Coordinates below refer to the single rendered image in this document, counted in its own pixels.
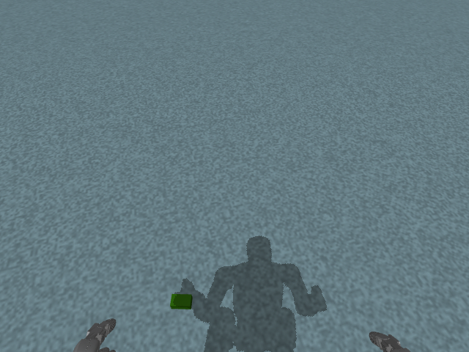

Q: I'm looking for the left robot hand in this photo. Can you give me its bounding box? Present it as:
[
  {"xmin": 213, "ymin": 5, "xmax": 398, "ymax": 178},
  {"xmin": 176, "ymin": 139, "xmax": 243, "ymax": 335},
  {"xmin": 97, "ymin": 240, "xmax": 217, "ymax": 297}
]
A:
[{"xmin": 73, "ymin": 318, "xmax": 116, "ymax": 352}]

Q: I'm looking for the small box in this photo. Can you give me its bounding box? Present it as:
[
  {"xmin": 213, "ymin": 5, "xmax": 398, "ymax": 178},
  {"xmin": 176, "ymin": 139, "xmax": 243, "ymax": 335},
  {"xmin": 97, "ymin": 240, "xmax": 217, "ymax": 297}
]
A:
[{"xmin": 170, "ymin": 294, "xmax": 193, "ymax": 309}]

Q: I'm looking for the right robot hand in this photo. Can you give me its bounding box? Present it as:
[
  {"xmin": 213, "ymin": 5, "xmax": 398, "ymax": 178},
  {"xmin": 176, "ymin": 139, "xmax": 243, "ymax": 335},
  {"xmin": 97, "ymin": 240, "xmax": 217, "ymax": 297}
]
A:
[{"xmin": 369, "ymin": 331, "xmax": 410, "ymax": 352}]

